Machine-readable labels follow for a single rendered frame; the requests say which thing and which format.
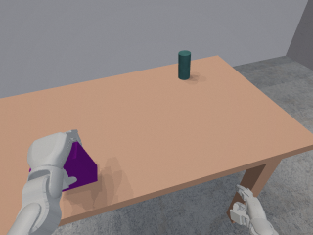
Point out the table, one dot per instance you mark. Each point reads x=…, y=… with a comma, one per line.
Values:
x=150, y=134

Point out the sponge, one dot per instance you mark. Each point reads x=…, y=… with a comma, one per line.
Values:
x=80, y=165

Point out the robot right forearm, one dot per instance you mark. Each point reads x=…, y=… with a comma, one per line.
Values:
x=261, y=226

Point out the left robot hand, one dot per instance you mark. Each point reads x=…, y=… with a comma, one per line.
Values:
x=53, y=150

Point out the right robot hand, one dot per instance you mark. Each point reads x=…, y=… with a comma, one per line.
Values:
x=244, y=213

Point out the robot left forearm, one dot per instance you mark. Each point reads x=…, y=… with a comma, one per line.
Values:
x=40, y=213

